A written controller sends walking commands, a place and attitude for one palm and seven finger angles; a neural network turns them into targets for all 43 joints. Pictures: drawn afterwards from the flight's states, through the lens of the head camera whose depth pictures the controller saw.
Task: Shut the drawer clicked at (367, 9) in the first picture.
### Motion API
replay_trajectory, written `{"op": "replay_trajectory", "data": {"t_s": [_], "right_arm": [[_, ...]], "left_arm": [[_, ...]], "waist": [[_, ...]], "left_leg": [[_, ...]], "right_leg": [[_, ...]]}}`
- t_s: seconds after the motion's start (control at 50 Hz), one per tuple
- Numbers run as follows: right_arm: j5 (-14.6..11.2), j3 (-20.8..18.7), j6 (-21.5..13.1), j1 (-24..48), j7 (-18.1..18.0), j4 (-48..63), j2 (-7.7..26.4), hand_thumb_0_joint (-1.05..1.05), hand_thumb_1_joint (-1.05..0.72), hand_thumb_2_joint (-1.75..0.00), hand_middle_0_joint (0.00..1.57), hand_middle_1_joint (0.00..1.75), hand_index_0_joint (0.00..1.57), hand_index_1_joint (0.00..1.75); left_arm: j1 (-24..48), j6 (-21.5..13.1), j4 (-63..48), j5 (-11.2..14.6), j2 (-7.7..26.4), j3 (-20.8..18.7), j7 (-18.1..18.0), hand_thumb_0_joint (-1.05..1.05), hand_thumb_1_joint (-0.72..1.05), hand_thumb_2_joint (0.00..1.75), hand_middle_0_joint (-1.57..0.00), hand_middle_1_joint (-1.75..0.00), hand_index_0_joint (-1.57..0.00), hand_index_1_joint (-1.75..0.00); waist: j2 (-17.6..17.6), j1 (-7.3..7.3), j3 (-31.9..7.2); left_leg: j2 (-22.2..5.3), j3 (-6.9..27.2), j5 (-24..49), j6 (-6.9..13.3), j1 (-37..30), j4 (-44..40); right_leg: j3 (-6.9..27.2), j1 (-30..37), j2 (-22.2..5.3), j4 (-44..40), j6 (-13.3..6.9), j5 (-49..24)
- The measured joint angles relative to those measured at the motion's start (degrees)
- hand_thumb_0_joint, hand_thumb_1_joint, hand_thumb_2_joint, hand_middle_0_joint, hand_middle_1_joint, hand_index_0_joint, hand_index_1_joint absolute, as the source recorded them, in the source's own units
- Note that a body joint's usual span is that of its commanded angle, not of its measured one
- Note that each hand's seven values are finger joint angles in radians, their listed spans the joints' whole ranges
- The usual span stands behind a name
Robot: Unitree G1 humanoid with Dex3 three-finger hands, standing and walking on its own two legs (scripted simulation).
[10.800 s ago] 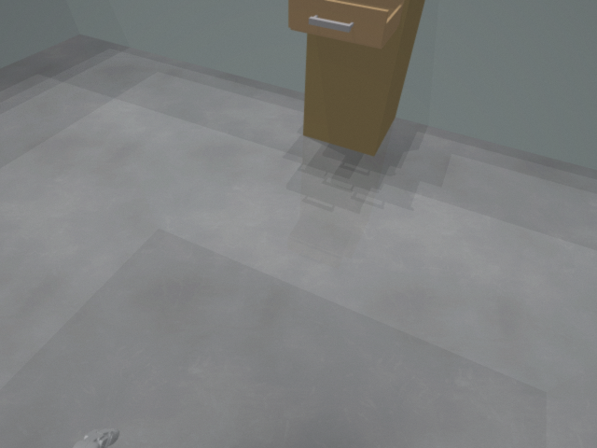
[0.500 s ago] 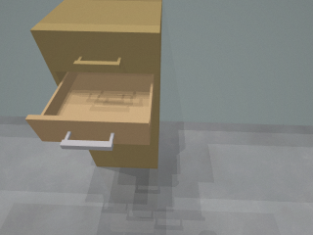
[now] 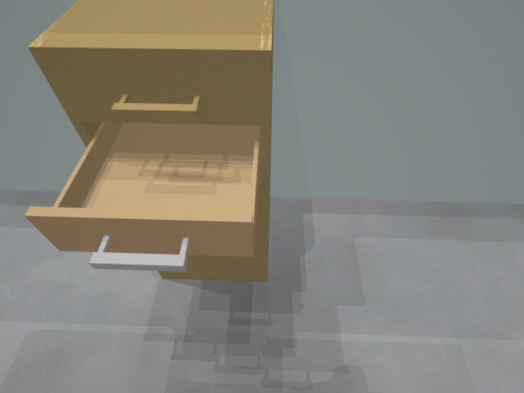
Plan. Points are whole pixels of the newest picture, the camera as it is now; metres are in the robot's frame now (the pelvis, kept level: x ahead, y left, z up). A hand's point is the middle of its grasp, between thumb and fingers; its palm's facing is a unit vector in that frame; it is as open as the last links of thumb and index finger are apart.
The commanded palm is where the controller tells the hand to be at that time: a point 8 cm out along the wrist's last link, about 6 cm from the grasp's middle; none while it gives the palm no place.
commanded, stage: come to a stop and stand still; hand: left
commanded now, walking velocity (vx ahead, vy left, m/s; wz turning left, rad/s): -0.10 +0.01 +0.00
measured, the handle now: (142, 251) +0.34 +0.24 -0.03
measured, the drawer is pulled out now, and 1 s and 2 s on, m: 0.25 0.25 0.25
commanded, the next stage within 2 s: look again from close up in 0.68 s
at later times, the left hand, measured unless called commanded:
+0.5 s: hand out of the picture +0.00 +0.19 -0.17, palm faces -0.01 -0.98 -0.21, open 7.4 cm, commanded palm none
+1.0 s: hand out of the picture -0.05 +0.17 -0.17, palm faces +0.00 -0.99 -0.16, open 7.4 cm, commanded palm none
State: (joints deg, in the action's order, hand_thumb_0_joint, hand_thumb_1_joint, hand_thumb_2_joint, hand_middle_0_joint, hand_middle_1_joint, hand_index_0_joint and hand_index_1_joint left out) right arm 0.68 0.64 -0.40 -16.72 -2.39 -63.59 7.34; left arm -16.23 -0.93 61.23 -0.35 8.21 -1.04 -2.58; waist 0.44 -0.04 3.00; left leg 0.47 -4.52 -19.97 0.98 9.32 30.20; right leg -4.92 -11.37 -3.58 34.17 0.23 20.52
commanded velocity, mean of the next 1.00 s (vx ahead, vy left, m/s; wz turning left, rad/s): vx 0.00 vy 0.00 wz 0.00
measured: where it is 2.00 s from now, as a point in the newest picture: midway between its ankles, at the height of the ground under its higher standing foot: outside the picture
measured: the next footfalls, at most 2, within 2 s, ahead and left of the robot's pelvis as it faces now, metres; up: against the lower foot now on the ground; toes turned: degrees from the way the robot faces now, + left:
none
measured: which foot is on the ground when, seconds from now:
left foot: down 0.00-1.00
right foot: down 0.00-1.00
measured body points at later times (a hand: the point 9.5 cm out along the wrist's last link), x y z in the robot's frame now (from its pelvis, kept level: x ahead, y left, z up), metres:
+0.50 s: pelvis -0.05 +0.01 +0.00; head -0.05 +0.01 +0.45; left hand +0.00 +0.24 -0.15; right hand +0.01 -0.22 -0.15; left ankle -0.03 +0.10 -0.73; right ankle -0.05 -0.12 -0.73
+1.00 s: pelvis -0.04 +0.01 +0.01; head -0.03 +0.01 +0.46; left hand -0.05 +0.22 -0.15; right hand -0.06 -0.21 -0.15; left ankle -0.03 +0.10 -0.73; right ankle -0.05 -0.12 -0.73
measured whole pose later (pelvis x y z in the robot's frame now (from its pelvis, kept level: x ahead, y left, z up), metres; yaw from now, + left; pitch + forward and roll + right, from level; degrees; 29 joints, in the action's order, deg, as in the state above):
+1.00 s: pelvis -0.04 +0.01 +0.01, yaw -1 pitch -2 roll +0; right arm 0.5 1.4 -0.7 -16.7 -1.0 -65.8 7.8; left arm -17.7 -0.5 63.8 -0.4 8.0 1.3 -1.8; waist -0.5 0.2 2.4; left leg 0.2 -4.7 -13.4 1.7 10.6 25.5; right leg -3.8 -9.9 -2.7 26.4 0.7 14.9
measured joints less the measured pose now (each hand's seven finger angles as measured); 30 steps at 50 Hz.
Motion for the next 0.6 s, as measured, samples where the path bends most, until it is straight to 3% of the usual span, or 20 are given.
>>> {"op": "replay_trajectory", "data": {"t_s": [0.16,0.24,0.3,0.42,0.6], "right_arm": [[0.24,-1.23,0.12,2.98,-0.2,1.71,1.73,0.02,-0.93,-0.9,0.21,0.3,0.2,0.3],[-0.13,-1.83,1.12,4.71,1.25,5.89,3.06,0.01,-0.93,-0.9,0.2,0.3,0.2,0.3],[-0.03,-1.98,0.77,5.1,1.51,8.03,3.7,0.01,-0.92,-0.9,0.2,0.3,0.2,0.3],[0.38,-0.79,1.01,4.28,1.72,8.38,3.86,0.0,-0.92,-0.9,0.2,0.3,0.2,0.3],[0.49,-0.18,0.73,2.17,2.01,6.23,3.59,0.0,-0.93,-0.9,0.21,0.3,0.2,0.3]], "left_arm": [[3.41,1.22,-3.43,-0.19,1.58,-0.73,-0.34,0.01,0.92,0.9,-0.2,-0.3,-0.2,-0.3],[3.55,-0.12,-5.06,-0.63,1.81,0.14,-0.77,0.01,0.91,0.9,-0.2,-0.3,-0.2,-0.3],[3.27,0.18,-5.58,-0.35,2.07,0.91,-0.27,0.01,0.91,0.9,-0.2,-0.3,-0.2,-0.3],[2.75,1.79,-5.27,-0.38,1.75,1.59,0.54,0.01,0.91,0.9,-0.2,-0.3,-0.2,-0.3],[-0.79,1.74,-3.08,-0.49,2.21,1.79,1.29,0.01,0.91,0.9,-0.2,-0.3,-0.2,-0.3]], "waist": [[-1.0,0.43,0.32],[0.05,-0.43,0.9],[-0.3,-1.01,1.02],[-0.05,0.05,-0.62],[0.07,0.13,-1.69]], "left_leg": [[0.06,-0.87,0.86,0.08,0.39,-1.62],[-1.91,0.61,-1.54,-0.05,5.94,6.2],[-1.86,0.84,2.39,0.06,5.59,4.58],[-1.11,0.4,2.32,1.01,4.23,3.34],[0.14,-0.43,6.52,1.56,3.74,-2.68]], "right_leg": [[1.01,-0.77,0.15,-1.22,-0.15,0.12],[0.37,-1.69,1.99,-2.11,-0.41,-1.47],[0.26,-1.75,1.89,-0.12,-0.25,-0.92],[0.65,-0.13,1.28,-2.29,0.5,-2.77],[1.39,-0.86,0.36,-6.02,0.73,-5.88]]}}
